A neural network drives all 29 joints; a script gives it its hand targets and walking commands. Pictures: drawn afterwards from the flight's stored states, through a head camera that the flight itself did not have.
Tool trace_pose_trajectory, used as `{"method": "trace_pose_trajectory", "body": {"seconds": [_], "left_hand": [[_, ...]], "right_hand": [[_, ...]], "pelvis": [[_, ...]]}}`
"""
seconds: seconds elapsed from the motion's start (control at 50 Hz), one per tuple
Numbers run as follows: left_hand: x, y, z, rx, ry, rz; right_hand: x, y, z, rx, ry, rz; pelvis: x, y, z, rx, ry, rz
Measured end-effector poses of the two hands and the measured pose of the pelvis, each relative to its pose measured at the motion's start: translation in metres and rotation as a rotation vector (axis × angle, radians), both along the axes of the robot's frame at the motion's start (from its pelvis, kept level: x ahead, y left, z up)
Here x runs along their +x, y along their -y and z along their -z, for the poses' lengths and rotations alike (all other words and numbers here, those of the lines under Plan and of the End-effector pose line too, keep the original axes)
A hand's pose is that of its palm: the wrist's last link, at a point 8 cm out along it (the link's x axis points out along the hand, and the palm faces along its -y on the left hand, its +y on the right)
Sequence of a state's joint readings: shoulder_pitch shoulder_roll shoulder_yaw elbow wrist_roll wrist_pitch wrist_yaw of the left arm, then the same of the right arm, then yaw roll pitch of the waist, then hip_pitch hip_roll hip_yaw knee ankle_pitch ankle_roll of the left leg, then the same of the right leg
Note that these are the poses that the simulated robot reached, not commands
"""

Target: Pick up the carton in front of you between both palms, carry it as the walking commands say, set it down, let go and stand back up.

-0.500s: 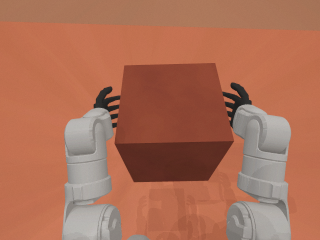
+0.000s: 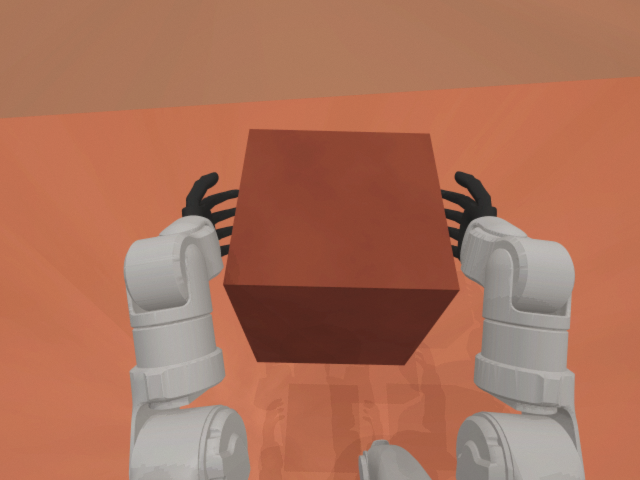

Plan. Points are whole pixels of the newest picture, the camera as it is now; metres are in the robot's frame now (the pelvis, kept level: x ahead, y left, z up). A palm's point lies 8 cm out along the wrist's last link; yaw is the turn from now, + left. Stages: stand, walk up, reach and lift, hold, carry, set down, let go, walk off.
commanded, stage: carry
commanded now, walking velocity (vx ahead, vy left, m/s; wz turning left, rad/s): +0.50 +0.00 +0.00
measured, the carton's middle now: (334, 259) +0.38 -0.04 +0.07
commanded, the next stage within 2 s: none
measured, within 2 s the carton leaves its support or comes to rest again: neither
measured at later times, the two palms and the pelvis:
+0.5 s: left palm (169, 72) +0.65 +0.17 +0.19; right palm (368, 56) +0.68 -0.13 +0.18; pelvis +0.31 -0.02 +0.02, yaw +2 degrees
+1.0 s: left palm out of the picture +0.97 +0.14 +0.20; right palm out of the picture +0.98 -0.16 +0.20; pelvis +0.62 -0.02 +0.04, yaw +2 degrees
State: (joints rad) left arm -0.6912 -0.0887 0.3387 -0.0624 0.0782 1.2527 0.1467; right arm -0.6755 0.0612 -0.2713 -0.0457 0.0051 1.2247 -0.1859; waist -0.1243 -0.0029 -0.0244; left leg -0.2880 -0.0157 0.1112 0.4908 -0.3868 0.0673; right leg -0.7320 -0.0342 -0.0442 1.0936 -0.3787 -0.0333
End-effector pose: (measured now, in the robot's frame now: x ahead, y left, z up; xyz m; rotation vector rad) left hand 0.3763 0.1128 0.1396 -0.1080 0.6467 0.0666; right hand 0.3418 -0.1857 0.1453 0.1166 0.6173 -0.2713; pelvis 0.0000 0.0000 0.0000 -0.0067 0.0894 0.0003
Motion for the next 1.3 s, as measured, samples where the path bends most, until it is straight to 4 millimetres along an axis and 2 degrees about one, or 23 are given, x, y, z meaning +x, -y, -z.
{"method": "trace_pose_trajectory", "body": {"seconds": [0.1, 0.16, 0.22, 0.32, 0.42, 0.54, 0.6, 0.7, 0.78, 0.9, 0.96, 1.02, 1.08, 1.16, 1.22, 1.3], "left_hand": [[0.063, -0.001, -0.016, 0.021, 0.073, -0.037], [0.101, -0.006, -0.020, 0.058, 0.091, -0.075], [0.125, -0.019, -0.014, 0.090, 0.028, -0.143], [0.156, -0.044, -0.010, 0.078, -0.036, -0.232], [0.213, -0.055, -0.030, 0.066, 0.025, -0.254], [0.312, -0.058, -0.052, 0.060, 0.094, -0.174], [0.363, -0.049, -0.047, 0.057, 0.064, -0.084], [0.424, -0.023, -0.035, 0.040, -0.052, -0.006], [0.470, -0.013, -0.039, 0.008, -0.027, -0.002], [0.543, -0.014, -0.057, 0.022, 0.071, -0.040], [0.580, -0.019, -0.064, 0.060, 0.097, -0.078], [0.605, -0.033, -0.061, 0.085, 0.048, -0.142], [0.622, -0.049, -0.057, 0.082, -0.011, -0.202], [0.655, -0.064, -0.063, 0.072, -0.013, -0.246], [0.691, -0.070, -0.074, 0.065, 0.019, -0.248], [0.753, -0.073, -0.090, 0.056, 0.073, -0.209]], "right_hand": [[0.079, 0.000, -0.017, 0.012, 0.071, -0.043], [0.133, -0.004, -0.017, 0.012, 0.088, -0.103], [0.178, -0.019, -0.009, 0.003, 0.027, -0.174], [0.236, -0.046, -0.008, 0.042, -0.030, -0.229], [0.293, -0.057, -0.023, 0.066, 0.034, -0.227], [0.365, -0.057, -0.043, -0.001, 0.097, -0.182], [0.394, -0.048, -0.040, -0.037, 0.058, -0.132], [0.425, -0.024, -0.026, -0.020, -0.062, -0.037], [0.467, -0.014, -0.036, -0.006, -0.035, -0.001], [0.559, -0.013, -0.058, 0.004, 0.061, -0.043], [0.612, -0.017, -0.059, 0.006, 0.086, -0.103], [0.657, -0.031, -0.054, 0.007, 0.039, -0.179], [0.693, -0.049, -0.053, 0.026, -0.015, -0.225], [0.738, -0.065, -0.059, 0.054, -0.009, -0.244], [0.771, -0.071, -0.068, 0.060, 0.025, -0.237], [0.818, -0.073, -0.083, 0.028, 0.076, -0.210]], "pelvis": [[0.068, 0.012, 0.002, -0.002, -0.005, -0.011], [0.113, 0.024, 0.010, -0.020, 0.004, -0.028], [0.146, 0.035, 0.004, -0.013, 0.008, -0.037], [0.196, 0.042, -0.015, 0.009, 0.002, -0.036], [0.252, 0.036, -0.023, 0.014, -0.005, -0.038], [0.339, 0.013, -0.015, 0.026, -0.009, -0.022], [0.377, 0.000, -0.014, 0.035, 0.000, -0.014], [0.430, -0.012, -0.034, 0.009, -0.002, -0.008], [0.471, -0.013, -0.043, -0.001, -0.001, -0.001], [0.549, 0.000, -0.042, -0.002, -0.005, -0.011], [0.593, 0.012, -0.034, -0.021, 0.005, -0.028], [0.626, 0.022, -0.039, -0.015, 0.009, -0.036], [0.656, 0.027, -0.051, 0.000, 0.004, -0.032], [0.697, 0.028, -0.062, 0.012, -0.002, -0.038], [0.732, 0.022, -0.066, 0.014, -0.004, -0.038], [0.787, 0.009, -0.064, 0.019, -0.008, -0.032]]}}
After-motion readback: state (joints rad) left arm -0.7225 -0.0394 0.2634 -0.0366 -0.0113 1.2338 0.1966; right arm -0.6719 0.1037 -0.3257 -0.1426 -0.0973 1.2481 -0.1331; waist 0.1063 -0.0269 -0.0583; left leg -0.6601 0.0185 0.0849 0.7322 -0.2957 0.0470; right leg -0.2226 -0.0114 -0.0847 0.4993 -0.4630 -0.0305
